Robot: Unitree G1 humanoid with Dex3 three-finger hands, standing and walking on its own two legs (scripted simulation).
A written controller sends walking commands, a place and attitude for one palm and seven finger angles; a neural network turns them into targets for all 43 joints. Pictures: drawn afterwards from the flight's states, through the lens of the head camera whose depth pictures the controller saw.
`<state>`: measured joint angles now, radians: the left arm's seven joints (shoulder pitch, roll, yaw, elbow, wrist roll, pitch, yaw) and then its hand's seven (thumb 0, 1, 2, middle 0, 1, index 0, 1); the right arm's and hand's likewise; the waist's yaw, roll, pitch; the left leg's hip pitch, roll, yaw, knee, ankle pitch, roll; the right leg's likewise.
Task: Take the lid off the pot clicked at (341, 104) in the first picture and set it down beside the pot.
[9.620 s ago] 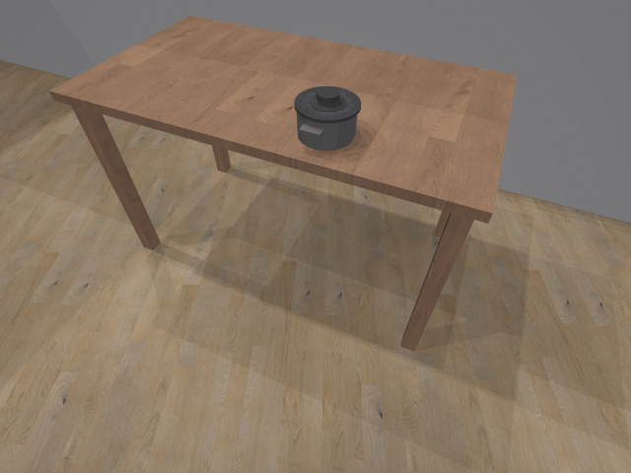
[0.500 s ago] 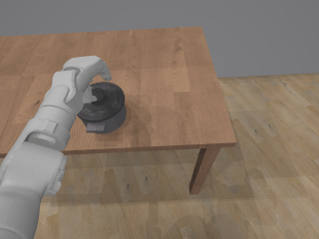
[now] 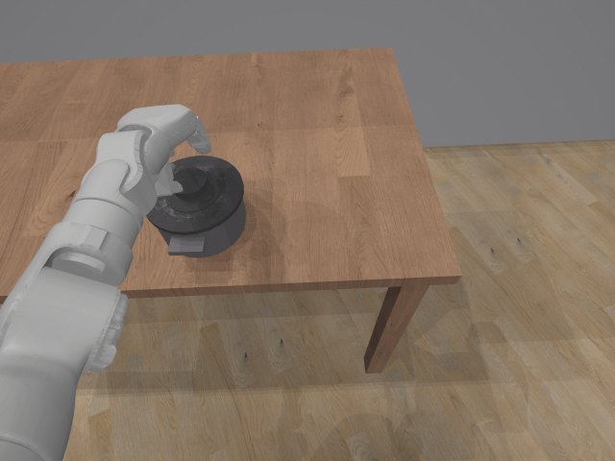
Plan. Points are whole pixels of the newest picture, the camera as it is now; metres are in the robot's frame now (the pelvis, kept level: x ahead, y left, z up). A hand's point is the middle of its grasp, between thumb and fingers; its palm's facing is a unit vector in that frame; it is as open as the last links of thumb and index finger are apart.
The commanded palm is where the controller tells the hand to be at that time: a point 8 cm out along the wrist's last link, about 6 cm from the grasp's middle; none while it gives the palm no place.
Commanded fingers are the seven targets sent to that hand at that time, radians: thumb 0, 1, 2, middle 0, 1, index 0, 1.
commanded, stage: move the open hand above the knob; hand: left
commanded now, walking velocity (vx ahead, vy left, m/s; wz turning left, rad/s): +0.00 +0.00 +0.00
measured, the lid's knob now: (189, 183) +0.51 +0.17 +0.04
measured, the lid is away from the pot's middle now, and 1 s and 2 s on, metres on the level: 0.00 0.00 0.00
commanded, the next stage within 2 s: lower the open fingers around the knob in 0.16 s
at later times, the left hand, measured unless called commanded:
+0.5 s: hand (167, 181) +0.46 +0.18 +0.10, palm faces -0.38 -0.05 -0.92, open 10.1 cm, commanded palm +0.47 +0.18 +0.16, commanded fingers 0.00 -0.28 1.37 -0.82 -0.08 -0.82 -0.08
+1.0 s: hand (179, 188) +0.47 +0.17 +0.07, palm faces -0.37 -0.06 -0.93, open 10.2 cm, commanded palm +0.47 +0.17 +0.13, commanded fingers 0.00 -0.28 1.37 -0.82 -0.08 -0.82 -0.08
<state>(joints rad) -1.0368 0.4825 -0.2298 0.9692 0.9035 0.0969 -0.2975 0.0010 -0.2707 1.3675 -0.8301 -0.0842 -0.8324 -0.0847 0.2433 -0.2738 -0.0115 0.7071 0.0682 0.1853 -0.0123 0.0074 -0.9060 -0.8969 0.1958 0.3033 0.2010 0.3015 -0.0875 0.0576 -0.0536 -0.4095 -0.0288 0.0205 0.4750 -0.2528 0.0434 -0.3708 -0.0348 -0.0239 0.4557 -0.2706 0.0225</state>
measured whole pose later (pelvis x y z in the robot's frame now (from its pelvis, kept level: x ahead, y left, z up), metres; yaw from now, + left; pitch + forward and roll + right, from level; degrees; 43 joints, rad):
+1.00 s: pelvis +0.00 +0.00 +0.00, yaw -1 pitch +12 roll +0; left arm -0.96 0.48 -0.19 1.02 0.92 0.04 -0.21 0.00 -0.27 1.37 -0.85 -0.10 -0.82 -0.08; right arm 0.27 -0.27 -0.02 0.72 0.07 0.20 -0.02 0.01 -0.91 -0.90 0.20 0.30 0.20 0.30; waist -0.10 0.05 -0.08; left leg -0.45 -0.01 0.03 0.51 -0.27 0.04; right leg -0.41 -0.02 -0.01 0.48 -0.27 0.02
